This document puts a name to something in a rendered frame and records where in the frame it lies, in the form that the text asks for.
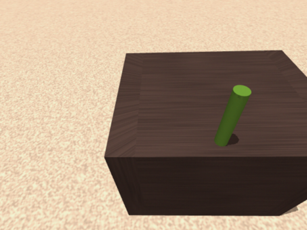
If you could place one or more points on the can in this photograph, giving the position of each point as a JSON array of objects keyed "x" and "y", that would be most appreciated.
[{"x": 235, "y": 106}]

